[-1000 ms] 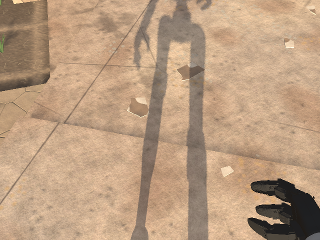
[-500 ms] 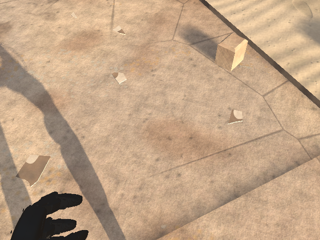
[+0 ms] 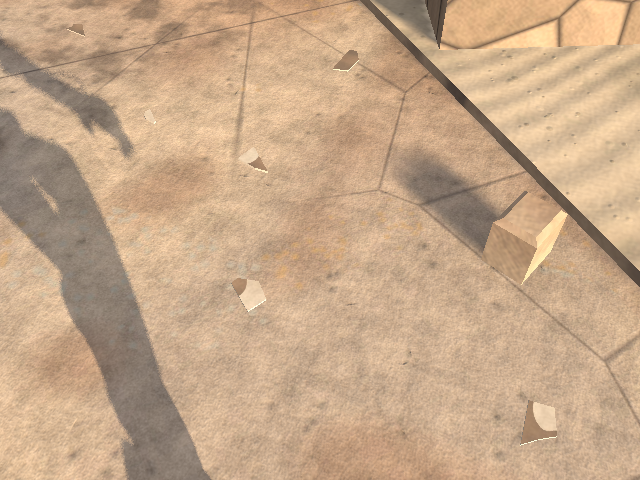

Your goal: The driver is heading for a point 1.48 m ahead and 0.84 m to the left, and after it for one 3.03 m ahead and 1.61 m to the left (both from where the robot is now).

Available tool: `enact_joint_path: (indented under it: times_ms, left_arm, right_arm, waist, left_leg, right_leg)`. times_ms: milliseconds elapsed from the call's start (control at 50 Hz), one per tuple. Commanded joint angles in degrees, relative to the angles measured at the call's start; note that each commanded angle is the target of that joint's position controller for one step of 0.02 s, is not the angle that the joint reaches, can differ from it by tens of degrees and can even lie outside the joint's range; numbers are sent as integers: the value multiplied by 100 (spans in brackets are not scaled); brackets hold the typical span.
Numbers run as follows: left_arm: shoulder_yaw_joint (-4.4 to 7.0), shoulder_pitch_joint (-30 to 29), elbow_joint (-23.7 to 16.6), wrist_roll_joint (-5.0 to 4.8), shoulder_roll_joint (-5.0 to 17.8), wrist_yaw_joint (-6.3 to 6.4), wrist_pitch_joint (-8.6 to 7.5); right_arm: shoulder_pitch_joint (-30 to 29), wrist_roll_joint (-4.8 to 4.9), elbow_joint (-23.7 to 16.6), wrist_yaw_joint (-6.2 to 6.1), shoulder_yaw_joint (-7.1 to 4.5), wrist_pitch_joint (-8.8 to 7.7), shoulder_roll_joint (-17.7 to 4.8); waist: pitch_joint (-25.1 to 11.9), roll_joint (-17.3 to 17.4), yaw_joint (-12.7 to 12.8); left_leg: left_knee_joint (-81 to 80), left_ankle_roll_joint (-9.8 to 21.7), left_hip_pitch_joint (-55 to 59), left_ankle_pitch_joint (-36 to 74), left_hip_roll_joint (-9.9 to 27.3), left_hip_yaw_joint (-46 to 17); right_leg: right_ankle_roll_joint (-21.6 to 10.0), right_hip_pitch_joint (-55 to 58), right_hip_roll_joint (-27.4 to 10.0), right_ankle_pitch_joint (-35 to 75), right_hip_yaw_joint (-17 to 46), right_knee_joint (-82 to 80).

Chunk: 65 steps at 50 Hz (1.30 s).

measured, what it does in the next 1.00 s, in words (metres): walks ahead, turning left: right foot, then left foot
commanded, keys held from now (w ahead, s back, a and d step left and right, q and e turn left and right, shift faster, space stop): w+q+shift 0.98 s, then w+shift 0.02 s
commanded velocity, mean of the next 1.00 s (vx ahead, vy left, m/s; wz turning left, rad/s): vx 1.00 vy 0.00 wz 0.89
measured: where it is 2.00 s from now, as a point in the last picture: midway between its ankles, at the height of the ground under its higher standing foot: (10, 137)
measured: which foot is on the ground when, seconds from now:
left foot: down 0.00-0.38, up 0.40-0.80, down 0.82-1.00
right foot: up 0.00-0.36, down 0.38-0.82, up 0.84-1.00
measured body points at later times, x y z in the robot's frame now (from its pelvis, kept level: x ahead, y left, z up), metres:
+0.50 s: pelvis +0.51 +0.03 +0.01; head +0.54 +0.03 +0.45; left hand +0.55 +0.34 -0.09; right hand +0.70 -0.23 -0.11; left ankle +0.33 +0.06 -0.60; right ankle +0.61 -0.08 -0.72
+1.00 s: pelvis +0.90 +0.29 +0.00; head +0.93 +0.30 +0.45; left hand +0.82 +0.57 -0.08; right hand +1.15 +0.13 -0.13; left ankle +0.87 +0.28 -0.72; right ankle +1.05 +0.18 -0.63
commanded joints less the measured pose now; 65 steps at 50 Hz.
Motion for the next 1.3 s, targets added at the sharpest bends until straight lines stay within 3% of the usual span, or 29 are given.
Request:
enact_joint_path:
  times_ms: [20,40,80,120,200,280,340,360,380,400,420,440,520,660,720,760,800,820,840,860,880,900,960,1040,1160,1220,1240,1260,1300]
  left_arm:
    - [-85,-418,-1084,-321,67,-83,-241]
    - [-157,-1174,-1250,-234,358,-67,-342]
    - [-202,-1607,-1391,-67,458,-181,-437]
    - [-271,-1585,-1504,192,321,-277,-198]
    - [-450,-2765,-2168,49,70,-434,-66]
    - [-417,-3050,-2254,-147,92,-393,-71]
    - [-161,-1955,-1972,-172,651,-203,-128]
    - [-20,-819,-1674,-181,894,-112,-145]
    - [147,375,-1475,-29,1271,2,-163]
    - [213,127,-1538,150,1619,-30,-142]
    - [307,-434,-1560,39,1445,-91,-69]
    - [159,-890,-1625,-8,701,-109,-61]
    - [19,-627,-958,-100,135,-154,-183]
    - [68,-962,-713,-207,331,-257,-392]
    - [141,-454,-608,-204,712,-200,-346]
    - [228,-380,-670,-182,1061,-98,-169]
    - [287,-810,-890,-121,1232,-73,34]
    - [261,-781,-886,-64,961,-165,66]
    - [83,-412,-1410,-51,267,-232,6]
    - [73,-941,-1870,-128,600,-217,-151]
    - [33,-1366,-1947,-126,654,-218,-268]
    - [10,-1402,-1885,-123,651,-210,-300]
    - [-31,-1171,-1775,90,529,-213,28]
    - [-212,-2264,-2260,-29,51,-362,117]
    - [-96,-2608,-2198,-145,362,-384,56]
    - [209,-135,-1542,-166,881,-178,35]
    - [352,878,-1368,-6,1391,-74,25]
    - [419,483,-1250,32,1703,-191,20]
    - [277,-592,-1402,-105,688,-310,25]
  right_arm:
    - [2927,-99,678,-92,-611,136,-1702]
    - [2600,-5,510,-83,-605,156,-1295]
    - [2048,77,573,-121,-490,163,-869]
    - [1889,110,624,-183,-406,79,-801]
    - [1564,189,536,-154,-469,-129,-962]
    - [1938,290,592,-81,-591,-153,-1154]
    - [1882,183,562,-174,-687,-109,-1459]
    - [1548,130,478,-174,-700,-120,-1525]
    - [1387,83,303,-175,-545,-176,-917]
    - [2067,372,-52,-214,-315,-146,-59]
    - [2022,278,-78,-259,-285,-54,-500]
    - [1380,131,26,-239,-333,32,-747]
    - [577,-63,-320,79,-268,320,-333]
    - [-730,-19,-1096,331,-73,414,-317]
    - [-960,-24,-1064,372,-56,363,-370]
    - [-248,-14,-835,293,-141,331,-596]
    - [1906,-4,-171,125,-408,288,-1039]
    - [2107,58,42,-43,-573,308,-1280]
    - [1403,-22,-178,-114,-698,434,-1979]
    - [1693,-31,-408,-131,-769,486,-2066]
    - [1614,18,-302,-187,-745,456,-1821]
    - [1442,36,-207,-220,-672,389,-1517]
    - [1046,74,-197,-272,-492,124,-1097]
    - [1019,100,-126,-202,-478,-93,-1006]
    - [1732,154,241,-173,-524,-163,-1197]
    - [1379,-72,287,-213,-537,-90,-1405]
    - [1432,-30,94,-232,-358,-143,-718]
    - [2185,227,-120,-159,-194,-214,-179]
    - [1118,12,-61,-185,-191,-134,-678]
  waist:
    - [-1767,2012,-805]
    - [-1587,394,-1161]
    - [-235,-667,-541]
    - [341,-656,-60]
    - [852,-9,-53]
    - [294,277,-509]
    - [-666,332,46]
    - [-1157,318,724]
    - [-1878,-221,1109]
    - [-2705,-2146,318]
    - [-2533,-1968,199]
    - [-1479,-1009,304]
    - [-53,-607,-33]
    - [560,-302,-398]
    - [492,-274,-341]
    - [-47,-596,-800]
    - [-1021,-596,-1786]
    - [-924,99,-1617]
    - [-989,1463,-642]
    - [-1865,730,-1031]
    - [-1087,61,-928]
    - [-319,-418,-587]
    - [154,-616,76]
    - [506,-252,-83]
    - [124,67,-533]
    - [-1101,157,855]
    - [-1790,-785,1118]
    - [-2193,-2741,244]
    - [-649,-412,200]
  left_leg:
    - [491,1998,6288,-464,2084,-4492]
    - [-620,1968,5865,-1121,2122,-5086]
    - [-1147,1344,3491,-823,1688,-4048]
    - [-1342,1175,1854,-229,1226,-3527]
    - [-1908,774,-168,893,308,-2400]
    - [-1731,309,707,2228,371,-2474]
    - [350,-83,1757,3824,387,-2601]
    - [1716,-175,1337,3484,241,-2523]
    - [3652,-172,483,1470,-12,-2217]
    - [5444,-285,-881,-2551,-512,-1593]
    - [5882,-188,-1703,-2061,-44,-1338]
    - [5603,-197,-1930,-1535,323,-1201]
    - [4923,-323,-1715,-1323,911,-1063]
    - [2704,-221,-1308,546,835,-201]
    - [1793,69,-516,583,263,512]
    - [1673,252,310,-5,-118,614]
    - [1392,617,2734,-536,-326,123]
    - [1037,778,3695,-958,-38,-572]
    - [697,1490,4685,-422,1261,-3336]
    - [-494,2062,5193,-1585,1764,-5022]
    - [-1148,1830,4471,-1979,1813,-5135]
    - [-1302,1594,3431,-1587,1624,-4689]
    - [-1365,1384,1423,-436,970,-3510]
    - [-1748,987,119,-107,313,-2493]
    - [-1270,385,2089,2435,768,-2345]
    - [2023,30,1838,3779,587,-1965]
    - [4448,-110,521,1641,98,-1541]
    - [5632,-265,-1039,-2139,-710,-1536]
    - [5519,-181,-1670,-1265,162,-1441]
  right_leg:
    - [570,-6271,67,-848,691,6574]
    - [408,-6847,-336,-2,1117,6225]
    - [272,-6163,-869,843,1050,4747]
    - [474,-5516,-1077,567,944,4087]
    - [703,-4235,-1107,2058,311,1303]
    - [520,-3112,-750,3666,255,-158]
    - [404,-1827,-459,2694,466,-611]
    - [391,-709,-711,2258,528,-470]
    - [238,544,-1787,383,1599,-329]
    - [-245,1462,-3600,-327,4755,-1375]
    - [-599,1064,-3493,-1565,5571,-1914]
    - [-494,175,-3054,-1655,4395,-1963]
    - [-180,-1695,-2445,1051,1864,-2289]
    - [204,-2285,-1803,3381,-777,-3089]
    - [349,-1593,-1787,6522,-1216,-2552]
    - [409,-1105,-1997,8491,-1198,-1233]
    - [274,-1949,-2193,8316,-948,1661]
    - [362,-3255,-1452,3718,-905,3741]
    - [675,-5525,-581,-356,-572,5921]
    - [644,-6357,-608,-23,715,6159]
    - [591,-6583,-922,370,924,5539]
    - [593,-6303,-1133,597,886,4834]
    - [842,-5157,-1445,174,905,3670]
    - [852,-4219,-1502,1957,512,1300]
    - [302,-3467,-954,3100,258,-470]
    - [61,-1060,-750,1518,191,-318]
    - [-167,234,-1947,-651,1874,-452]
    - [-728,776,-3013,-1476,5579,-2133]
    - [-788,-644,-2662,-1276,4231,-2137]
Keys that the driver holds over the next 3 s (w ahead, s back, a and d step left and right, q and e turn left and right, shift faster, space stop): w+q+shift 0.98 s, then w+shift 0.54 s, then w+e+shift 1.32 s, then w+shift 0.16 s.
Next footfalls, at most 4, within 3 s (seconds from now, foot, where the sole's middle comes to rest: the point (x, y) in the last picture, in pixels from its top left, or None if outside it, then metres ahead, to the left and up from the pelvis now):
0.38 right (379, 401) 0.65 -0.07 -0.76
0.82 left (221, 299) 0.90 0.31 -0.76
1.22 right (164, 181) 1.30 0.53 -0.76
1.66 left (3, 176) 1.31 1.01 -0.76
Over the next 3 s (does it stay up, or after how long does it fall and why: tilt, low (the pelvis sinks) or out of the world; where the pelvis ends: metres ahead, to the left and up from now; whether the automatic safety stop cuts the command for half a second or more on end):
stays up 2.23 1.49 -0.02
